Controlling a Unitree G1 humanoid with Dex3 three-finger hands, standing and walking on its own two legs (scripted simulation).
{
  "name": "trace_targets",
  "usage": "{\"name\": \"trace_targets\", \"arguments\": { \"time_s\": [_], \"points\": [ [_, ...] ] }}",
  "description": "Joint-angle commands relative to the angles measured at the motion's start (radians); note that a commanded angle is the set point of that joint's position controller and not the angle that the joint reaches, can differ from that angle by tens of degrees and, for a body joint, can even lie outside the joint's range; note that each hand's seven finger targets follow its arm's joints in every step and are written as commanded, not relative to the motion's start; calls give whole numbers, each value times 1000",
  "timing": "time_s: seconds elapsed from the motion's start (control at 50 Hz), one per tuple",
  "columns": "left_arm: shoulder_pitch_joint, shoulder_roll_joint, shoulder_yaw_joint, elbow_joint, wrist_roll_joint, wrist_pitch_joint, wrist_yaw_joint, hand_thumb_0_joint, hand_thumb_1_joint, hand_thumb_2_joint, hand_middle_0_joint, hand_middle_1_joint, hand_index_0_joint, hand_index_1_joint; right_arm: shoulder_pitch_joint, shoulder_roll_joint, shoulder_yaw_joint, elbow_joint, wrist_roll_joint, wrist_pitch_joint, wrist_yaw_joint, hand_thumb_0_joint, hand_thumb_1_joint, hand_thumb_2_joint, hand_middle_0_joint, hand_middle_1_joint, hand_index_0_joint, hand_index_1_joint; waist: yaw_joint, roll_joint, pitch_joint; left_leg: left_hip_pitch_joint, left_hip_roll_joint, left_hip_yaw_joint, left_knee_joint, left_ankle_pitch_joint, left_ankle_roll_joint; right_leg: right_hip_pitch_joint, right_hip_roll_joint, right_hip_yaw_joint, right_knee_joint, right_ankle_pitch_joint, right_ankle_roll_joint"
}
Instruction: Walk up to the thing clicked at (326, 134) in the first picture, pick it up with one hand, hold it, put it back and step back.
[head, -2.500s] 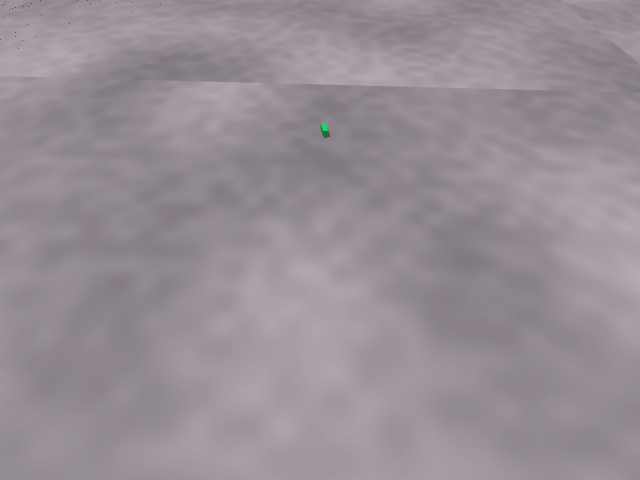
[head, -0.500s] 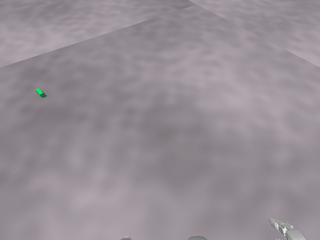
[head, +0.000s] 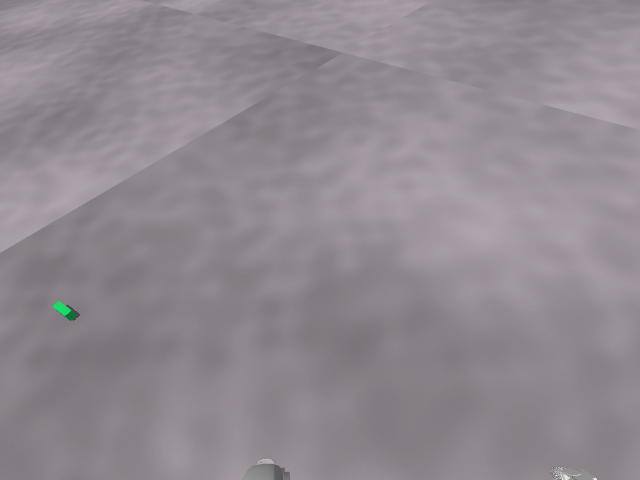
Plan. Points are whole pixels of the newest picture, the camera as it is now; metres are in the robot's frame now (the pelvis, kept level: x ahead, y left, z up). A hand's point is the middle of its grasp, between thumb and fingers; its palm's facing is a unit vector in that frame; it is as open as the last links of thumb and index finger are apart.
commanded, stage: walk up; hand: left
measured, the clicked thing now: (64, 310) +0.94 +1.09 -0.73
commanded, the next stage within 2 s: none
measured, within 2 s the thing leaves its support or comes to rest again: neither
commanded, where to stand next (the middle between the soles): +0.47 +1.09 m, yaw -35 degrees
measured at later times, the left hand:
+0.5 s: hand (23, 425) +0.28 +0.50 -0.12, palm faces -0.24 -0.78 -0.58, open 7.4 cm
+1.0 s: hand out of the picture +0.41 +0.71 -0.13, palm faces -0.30 -0.74 -0.60, open 7.4 cm
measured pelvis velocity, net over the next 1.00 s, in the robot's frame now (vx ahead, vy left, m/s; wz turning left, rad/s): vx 0.24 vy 0.42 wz -0.30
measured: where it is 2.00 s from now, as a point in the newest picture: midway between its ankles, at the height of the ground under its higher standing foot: (70, 471)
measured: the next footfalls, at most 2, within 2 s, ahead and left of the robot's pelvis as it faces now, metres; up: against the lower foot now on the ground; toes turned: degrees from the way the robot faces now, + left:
left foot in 0.16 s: +0.20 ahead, +0.26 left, +0.00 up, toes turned -1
right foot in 0.48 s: +0.25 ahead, +0.10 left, +0.00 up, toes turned -19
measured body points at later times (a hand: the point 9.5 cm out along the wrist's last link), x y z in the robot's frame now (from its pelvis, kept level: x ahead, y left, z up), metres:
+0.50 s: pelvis +0.15 +0.21 -0.01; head +0.17 +0.16 +0.43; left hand +0.29 +0.53 -0.09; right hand +0.15 -0.13 -0.14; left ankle +0.16 +0.27 -0.71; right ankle +0.22 +0.12 -0.72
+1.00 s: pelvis +0.24 +0.42 -0.02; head +0.28 +0.38 +0.43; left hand +0.42 +0.75 -0.09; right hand +0.22 +0.07 -0.13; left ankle +0.29 +0.52 -0.72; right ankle +0.25 +0.28 -0.67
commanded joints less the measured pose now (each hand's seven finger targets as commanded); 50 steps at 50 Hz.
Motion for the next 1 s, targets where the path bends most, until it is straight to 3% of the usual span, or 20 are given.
{"name": "trace_targets", "arguments": {
  "time_s": [0.0, 0.06, 0.12, 0.14, 0.16, 0.26, 0.32, 0.38, 0.42, 0.44, 0.46, 0.5, 0.62, 0.74, 0.8, 0.82, 0.84, 0.86, 0.9, 0.98],
  "points": [
    [32, 410, 137, -55, 6, -31, 38, 0, 900, 900, -200, -300, -200, -300, -88, -183, -64, -120, -1, -16, 10, 0, -900, -900, 200, 300, 200, 300, 19, -301, -19, 21, 11, 63, -123, 48, 5, -47, -188, 217, -256, 14, -210],
    [8, 439, 138, -61, 11, -24, 46, 0, 900, 900, -200, -300, -200, -300, -101, -189, -78, -126, 4, -23, 11, 0, -900, -900, 200, 300, 200, 300, -3, -316, -48, 161, -2, 69, -215, 32, 26, -101, -211, 226, -184, 58, -210],
    [-62, 334, 100, -63, 10, -4, 50, 0, 900, 900, -200, -300, -200, -300, 176, -219, -119, -34, -6, -33, -8, 0, -900, -900, 200, 300, 200, 300, -182, -117, -151, 616, -92, 109, -451, -31, 57, -327, -93, 65, 221, 101, -114],
    [-2, 201, 62, -65, 2, 2, 53, 0, 900, 900, -200, -300, -200, -300, 222, -303, -136, -31, -26, -46, -21, 0, -900, -900, 200, 300, 200, 300, -183, 241, -120, 645, 99, -158, -674, -123, 70, -495, 69, -1, 485, -252, -72],
    [37, 224, 62, -48, -15, 6, 75, 0, 900, 900, -200, -300, -200, -300, 122, -388, -144, -62, -3, -54, -40, 0, -900, -900, 200, 300, 200, 300, -118, 272, -135, 654, 258, -473, -781, -190, 176, -623, 73, 57, 629, -293, -84],
    [105, 313, 77, 89, -39, 4, 50, 0, 900, 900, -200, -300, -200, -300, -41, -217, -91, -100, 3, -53, -69, 0, -900, -900, 200, 300, 200, 300, -31, 90, -84, 491, 115, -91, -624, 141, 240, -408, -54, 21, 489, -102, -49],
    [94, 265, 70, 76, -34, 8, 43, 0, 900, 900, -200, -300, -200, -300, -32, -187, -74, -111, -15, -49, -69, 0, -900, -900, 200, 300, 200, 300, -46, 63, -84, 460, 128, -34, -624, 272, 287, -298, -52, -46, 340, -83, -38],
    [117, 255, 78, 63, -30, 11, 46, 0, 900, 900, -200, -300, -200, -300, -67, -178, -65, -136, -20, -37, -68, 0, -900, -900, 200, 300, 200, 300, -21, 16, -80, 375, 144, -20, -615, 210, 284, -147, -52, -43, 185, -16, -61],
    [248, 255, 96, 96, -20, 6, 54, 0, 900, 900, -200, -300, -200, -300, -157, -168, -54, -171, -15, -23, -57, 0, -900, -900, 200, 300, 200, 300, 87, -96, -104, 194, 67, 114, -437, 245, 205, 175, -25, -59, -64, 191, -76],
    [320, 323, 128, 99, -4, 0, 66, 0, 900, 900, -200, -300, -200, -300, -150, -122, -37, -180, -2, -27, -50, 0, -900, -900, 200, 300, 200, 300, 146, -224, -140, 20, 10, 174, -238, 207, 132, 394, -65, 45, -118, 187, -87],
    [329, 396, 151, 67, 13, -1, 81, 0, 900, 900, -200, -300, -200, -300, -74, -76, -22, -180, -1, -24, -49, 0, -900, -900, 200, 300, 200, 300, 143, -404, -137, -215, -104, 179, -33, -274, 53, 507, -294, 403, -234, 60, -172],
    [129, 411, 140, -37, -14, 5, 90, 0, 900, 900, -200, -300, -200, -300, -13, -205, -68, -142, -15, 9, -66, 0, -900, -900, 200, 300, 200, 300, 61, -175, -76, -165, -54, -20, 263, -252, -5, 200, -523, 738, -377, -232, -365],
    [-12, 371, 139, -96, 14, -5, 61, 0, 900, 900, -200, -300, -200, -300, 53, -200, -87, -69, -16, 15, -24, 0, -900, -900, 200, 300, 200, 300, -5, -267, -34, 50, -30, 14, 128, -82, 26, -107, -242, 243, -248, -180, -208],
    [35, 439, 160, -99, 32, -6, 51, 0, 900, 900, -200, -300, -200, -300, -13, -192, -96, -105, -11, 10, -10, 0, -900, -900, 200, 300, 200, 300, 43, -318, -42, 120, -52, 108, -108, -184, 49, -148, -238, 258, -166, -175, -237],
    [-31, 369, 123, -107, 24, 7, 48, 0, 900, 900, -200, -300, -200, -300, 174, -208, -122, -54, -22, -16, -28, 0, -900, -900, 200, 300, 200, 300, -76, -183, -111, 414, -115, 128, -392, -145, 71, -304, -139, 133, 128, -80, -147],
    [-44, 277, 93, -117, 13, 13, 54, 0, 900, 900, -200, -300, -200, -300, 245, -276, -137, -54, -46, -24, -40, 0, -900, -900, 200, 300, 200, 300, -141, 89, -64, 458, 2, -110, -648, -265, 108, -470, 34, -4, 434, -157, -76],
    [-99, 240, 78, -140, -1, 12, 74, 0, 900, 900, -200, -300, -200, -300, 155, -384, -146, -90, -28, -36, -55, 0, -900, -900, 200, 300, 200, 300, -126, 259, -14, 427, 172, -433, -736, -77, 198, -626, 135, 40, 544, -363, -62],
    [-121, 272, 71, -117, -6, 7, 91, 0, 900, 900, -200, -300, -200, -300, 104, -374, -147, -93, -19, -36, -66, 0, -900, -900, 200, 300, 200, 300, -100, 173, 11, 353, 209, -495, -750, -32, 259, -580, 58, 131, 604, -327, -80],
    [-21, 305, 89, -37, -32, 5, 78, 0, 900, 900, -200, -300, -200, -300, 50, -266, -117, -129, -21, -36, -78, 0, -900, -900, 200, 300, 200, 300, -62, 7, -18, 438, 126, -255, -562, 227, 242, -539, 32, 104, 568, -214, -50],
    [77, 259, 80, -10, -41, 7, 53, 0, 900, 900, -200, -300, -200, -300, -6, -190, -89, -179, -24, -29, -81, 0, -900, -900, 200, 300, 200, 300, -25, 64, -81, 402, 85, -73, -477, 537, 289, -269, 5, -50, 354, -141, -41]
  ]
}}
